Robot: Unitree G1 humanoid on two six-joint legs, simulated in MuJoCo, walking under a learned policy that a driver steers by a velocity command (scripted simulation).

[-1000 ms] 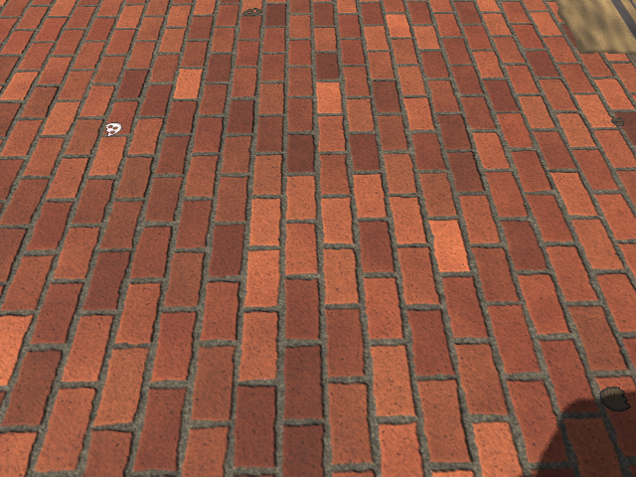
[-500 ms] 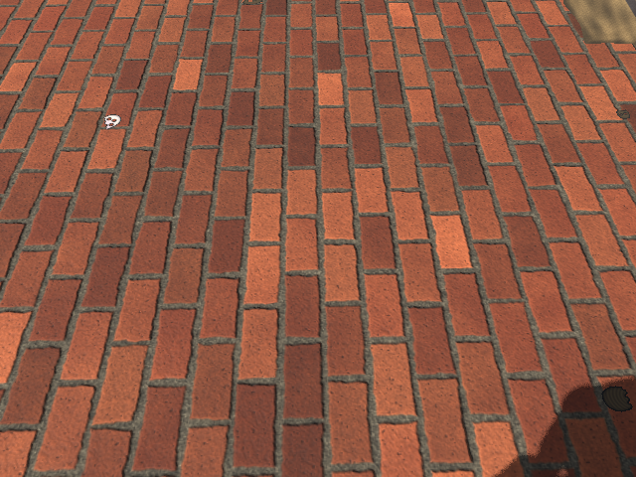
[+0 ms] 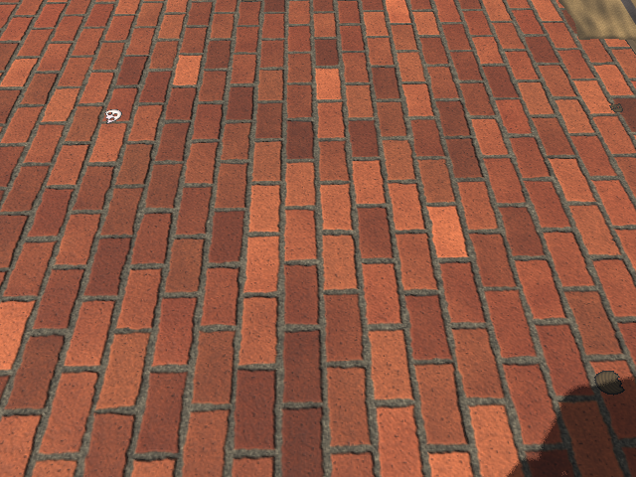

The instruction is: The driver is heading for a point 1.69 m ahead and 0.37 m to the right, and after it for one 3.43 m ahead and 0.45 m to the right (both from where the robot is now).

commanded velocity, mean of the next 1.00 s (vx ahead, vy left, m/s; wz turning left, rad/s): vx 0.32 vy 0.00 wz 0.00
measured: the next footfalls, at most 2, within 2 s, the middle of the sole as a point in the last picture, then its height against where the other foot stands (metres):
right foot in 0.84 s outside the picture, level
left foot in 1.40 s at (274, 379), level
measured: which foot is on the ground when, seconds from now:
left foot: down 0.00-0.84, up 0.86-1.00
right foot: down 0.00-0.40, up 0.42-0.82, down 0.84-1.00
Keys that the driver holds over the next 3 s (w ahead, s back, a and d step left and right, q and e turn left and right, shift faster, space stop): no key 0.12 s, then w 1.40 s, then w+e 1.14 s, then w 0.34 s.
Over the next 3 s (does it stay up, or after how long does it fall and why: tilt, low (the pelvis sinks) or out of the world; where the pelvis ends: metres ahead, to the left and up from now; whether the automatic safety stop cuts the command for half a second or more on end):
stays up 1.36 -0.24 -0.02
